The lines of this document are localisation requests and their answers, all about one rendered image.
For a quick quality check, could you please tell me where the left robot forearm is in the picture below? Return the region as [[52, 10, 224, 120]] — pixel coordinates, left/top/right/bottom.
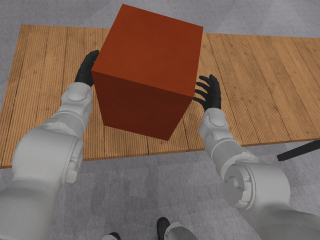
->
[[12, 82, 92, 176]]

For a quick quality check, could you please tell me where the left robot upper arm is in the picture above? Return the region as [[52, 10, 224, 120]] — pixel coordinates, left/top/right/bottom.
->
[[0, 127, 84, 240]]

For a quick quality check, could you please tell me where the right robot hand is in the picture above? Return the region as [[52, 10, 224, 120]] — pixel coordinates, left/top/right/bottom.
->
[[193, 74, 222, 112]]

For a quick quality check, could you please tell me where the carton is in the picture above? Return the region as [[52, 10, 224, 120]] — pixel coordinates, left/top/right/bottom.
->
[[91, 4, 204, 141]]

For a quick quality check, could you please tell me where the left robot hand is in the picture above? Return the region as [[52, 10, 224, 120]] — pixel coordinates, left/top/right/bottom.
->
[[74, 50, 99, 87]]

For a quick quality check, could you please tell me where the table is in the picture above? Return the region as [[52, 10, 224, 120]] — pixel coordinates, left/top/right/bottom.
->
[[0, 24, 320, 169]]

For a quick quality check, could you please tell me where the right robot foot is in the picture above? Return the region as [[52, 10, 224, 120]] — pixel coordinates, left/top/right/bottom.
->
[[156, 217, 170, 240]]

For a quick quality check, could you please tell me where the right robot upper arm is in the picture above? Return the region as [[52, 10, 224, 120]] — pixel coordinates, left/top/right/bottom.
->
[[222, 162, 320, 240]]

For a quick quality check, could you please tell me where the right robot thigh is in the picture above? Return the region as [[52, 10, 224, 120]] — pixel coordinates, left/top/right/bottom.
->
[[164, 226, 199, 240]]

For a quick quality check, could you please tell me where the right robot forearm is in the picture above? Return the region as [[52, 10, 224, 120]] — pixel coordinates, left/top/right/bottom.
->
[[198, 107, 291, 195]]

